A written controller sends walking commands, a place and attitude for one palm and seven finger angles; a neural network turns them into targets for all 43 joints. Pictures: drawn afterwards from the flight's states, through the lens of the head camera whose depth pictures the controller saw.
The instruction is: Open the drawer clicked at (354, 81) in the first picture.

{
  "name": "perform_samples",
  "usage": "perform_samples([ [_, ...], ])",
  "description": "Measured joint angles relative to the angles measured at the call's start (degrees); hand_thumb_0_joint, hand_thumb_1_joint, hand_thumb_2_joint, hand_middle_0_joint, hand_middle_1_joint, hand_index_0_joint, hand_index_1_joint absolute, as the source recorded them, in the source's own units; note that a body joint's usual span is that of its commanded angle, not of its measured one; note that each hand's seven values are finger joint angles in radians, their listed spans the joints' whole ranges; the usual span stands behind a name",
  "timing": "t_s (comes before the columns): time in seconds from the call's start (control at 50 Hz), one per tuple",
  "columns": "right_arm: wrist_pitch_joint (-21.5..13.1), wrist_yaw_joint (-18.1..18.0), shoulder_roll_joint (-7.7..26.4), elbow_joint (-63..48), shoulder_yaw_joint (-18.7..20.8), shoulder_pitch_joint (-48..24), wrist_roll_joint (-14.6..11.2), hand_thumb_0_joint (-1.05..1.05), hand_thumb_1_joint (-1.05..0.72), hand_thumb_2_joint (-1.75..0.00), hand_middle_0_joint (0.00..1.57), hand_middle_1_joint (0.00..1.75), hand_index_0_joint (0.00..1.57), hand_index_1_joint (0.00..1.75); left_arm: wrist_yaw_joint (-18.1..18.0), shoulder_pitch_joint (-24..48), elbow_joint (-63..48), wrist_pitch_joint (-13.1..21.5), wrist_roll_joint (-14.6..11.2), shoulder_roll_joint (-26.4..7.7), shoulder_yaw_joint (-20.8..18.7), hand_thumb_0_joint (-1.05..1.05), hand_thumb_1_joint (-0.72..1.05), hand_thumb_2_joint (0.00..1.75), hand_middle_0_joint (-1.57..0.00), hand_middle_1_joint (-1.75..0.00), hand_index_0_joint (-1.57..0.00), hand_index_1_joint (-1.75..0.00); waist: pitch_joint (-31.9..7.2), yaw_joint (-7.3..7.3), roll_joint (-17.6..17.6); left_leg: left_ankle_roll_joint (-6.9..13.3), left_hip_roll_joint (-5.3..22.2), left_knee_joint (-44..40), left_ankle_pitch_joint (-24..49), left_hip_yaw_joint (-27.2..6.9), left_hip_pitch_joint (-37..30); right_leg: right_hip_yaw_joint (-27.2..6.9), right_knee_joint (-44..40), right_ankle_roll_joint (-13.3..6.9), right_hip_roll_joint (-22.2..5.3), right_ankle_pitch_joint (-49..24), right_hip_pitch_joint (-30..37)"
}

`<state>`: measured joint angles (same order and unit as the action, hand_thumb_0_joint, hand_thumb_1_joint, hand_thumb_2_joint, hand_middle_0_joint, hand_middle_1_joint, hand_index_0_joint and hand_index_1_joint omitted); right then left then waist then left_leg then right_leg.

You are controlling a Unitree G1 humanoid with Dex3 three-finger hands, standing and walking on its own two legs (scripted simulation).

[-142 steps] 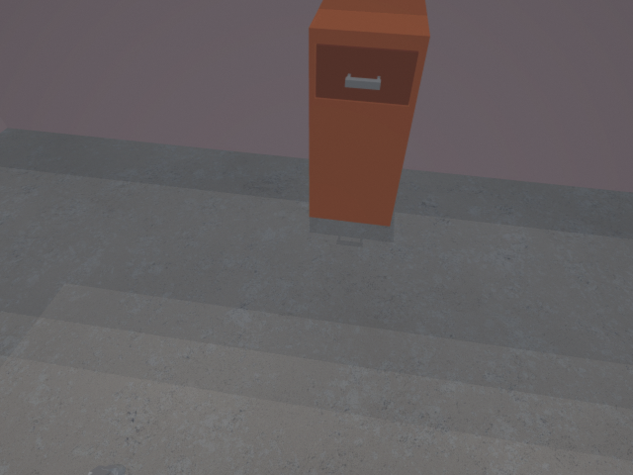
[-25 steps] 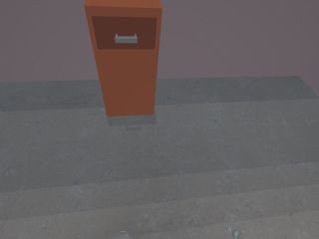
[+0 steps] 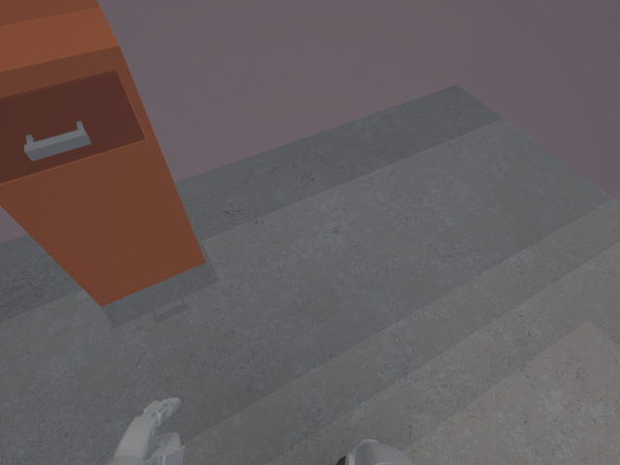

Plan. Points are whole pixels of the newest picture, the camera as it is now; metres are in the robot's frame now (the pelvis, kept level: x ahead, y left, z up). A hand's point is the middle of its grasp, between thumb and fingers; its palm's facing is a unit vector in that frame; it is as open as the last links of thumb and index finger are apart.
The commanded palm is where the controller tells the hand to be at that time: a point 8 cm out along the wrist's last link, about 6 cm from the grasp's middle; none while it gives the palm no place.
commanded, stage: turn to face it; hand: left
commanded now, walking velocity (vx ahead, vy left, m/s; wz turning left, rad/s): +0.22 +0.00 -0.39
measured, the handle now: (56, 138) +0.74 +0.55 -0.06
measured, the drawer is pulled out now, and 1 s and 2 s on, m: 0.00 0.00 0.00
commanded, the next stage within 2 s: take the last steps up to it in 1.00 s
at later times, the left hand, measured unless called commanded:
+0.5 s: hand (139, 450) +0.16 +0.25 -0.16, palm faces +0.14 -0.98 -0.17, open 7.4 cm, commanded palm none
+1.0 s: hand (155, 459) +0.15 +0.21 -0.12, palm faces +0.37 -0.88 -0.29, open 7.4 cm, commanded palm none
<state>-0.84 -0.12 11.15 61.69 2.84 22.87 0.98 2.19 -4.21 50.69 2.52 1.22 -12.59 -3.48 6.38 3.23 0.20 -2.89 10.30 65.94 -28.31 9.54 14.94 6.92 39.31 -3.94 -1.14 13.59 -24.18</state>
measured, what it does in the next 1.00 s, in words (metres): walks ahead, turning left: left foot, then right foot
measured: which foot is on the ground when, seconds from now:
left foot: up 0.00-0.26, down 0.28-0.84, up 0.86-1.00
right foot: down 0.00-0.30, up 0.32-0.82, down 0.84-1.00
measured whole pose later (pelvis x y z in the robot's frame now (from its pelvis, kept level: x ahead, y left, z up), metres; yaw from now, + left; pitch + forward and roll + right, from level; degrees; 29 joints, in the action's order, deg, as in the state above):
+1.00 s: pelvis +0.14 +0.00 +0.02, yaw +21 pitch -1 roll +1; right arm 4.1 1.0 14.7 54.7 5.8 12.8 1.5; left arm -1.6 -12.6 52.1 -0.9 1.5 -10.4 -2.3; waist 1.6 1.3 2.0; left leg -2.2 -1.2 62.6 -21.1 -0.7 29.7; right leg 4.8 29.6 -0.4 -3.5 16.6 -11.9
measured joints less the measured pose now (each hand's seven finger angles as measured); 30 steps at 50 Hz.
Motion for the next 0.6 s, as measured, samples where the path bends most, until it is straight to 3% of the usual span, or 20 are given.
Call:
perform_samples([
  [0.06,0.4,-0.2,0.2,-1.9,0.0,-4.3,0.4,0.01,-0.91,-0.9,0.2,0.3,0.2,0.3,-1.0,-2.8,1.4,-0.4,-0.1,1.1,0.7,0.0,0.91,0.9,-0.2,-0.29,-0.2,-0.3,-0.2,-0.09,0.6,-0.2,-0.5,6.6,5.2,-4.3,9.3,-1.4,-4.0,1.1,1.7,0.2,3.9],
  [0.16,-0.2,-0.2,-0.5,-5.8,-0.2,-9.7,0.5,0.01,-0.91,-0.9,0.2,0.29,0.2,0.3,-2.2,-6.5,4.7,-0.9,0.2,1.6,0.5,-0.01,0.92,0.9,-0.21,-0.3,-0.2,-0.3,-2.5,-0.27,0.6,-0.6,-0.9,-5.6,10.5,-5.6,16.4,-2.9,-10.1,1.7,2.6,-0.5,8.7],
  [0.28,-0.9,0.0,-1.8,-4.9,-1.1,-10.0,0.0,0.0,-0.91,-0.9,0.2,0.29,0.2,0.3,-2.8,-8.3,7.1,-1.4,0.1,1.1,1.0,0.0,0.92,0.9,-0.21,-0.3,-0.2,-0.3,-4.8,-2.07,0.2,0.4,-4.0,-28.1,18.7,-4.4,8.9,-0.8,-9.5,4.2,1.8,4.4,14.4],
  [0.32,-0.9,0.0,-2.3,-4.2,-1.0,-9.6,0.3,0.0,-0.92,-0.9,0.2,0.3,0.2,0.3,-3.1,-8.6,7.4,-2.2,-0.2,0.8,0.8,0.0,0.92,0.9,-0.2,-0.3,-0.2,-0.3,-5.6,-2.55,-1.2,4.9,-5.9,-28.4,15.7,-4.3,7.6,-0.2,-4.6,5.2,0.2,9.5,13.8],
  [0.36,-0.3,-0.2,-2.7,-3.9,-1.3,-9.9,0.6,0.0,-0.93,-0.9,0.2,0.3,0.2,0.3,-3.4,-8.7,7.6,-3.1,-0.2,0.5,0.6,0.0,0.91,0.9,-0.2,-0.29,-0.2,-0.3,-5.7,-3.09,-2.5,6.5,-7.3,-28.3,14.0,-4.1,7.2,-2.0,4.9,5.8,-0.3,15.9,10.3],
  [0.44,0.5,-0.5,-2.5,-4.2,-1.3,-10.1,0.6,0.0,-0.93,-0.9,0.21,0.3,0.2,0.3,-3.0,-8.5,7.7,-3.7,0.1,0.6,0.1,0.0,0.91,0.9,-0.2,-0.29,-0.2,-0.3,-5.2,-3.27,-2.6,7.2,-9.5,-34.1,16.8,-5.0,4.9,-3.9,19.3,6.6,-0.9,14.1,2.9],
  [0.6,1.4,-0.1,-1.5,-5.5,-0.3,-9.9,0.3,0.0,-0.91,-0.9,0.21,0.3,0.2,0.3,-3.1,-8.2,5.9,-4.8,0.0,0.2,-0.8,0.0,0.91,0.9,-0.2,-0.29,-0.2,-0.3,-4.5,-2.46,-1.4,7.6,-12.2,-40.5,20.2,-8.7,3.1,-6.3,17.1,8.4,-2.5,10.1,-1.2],
])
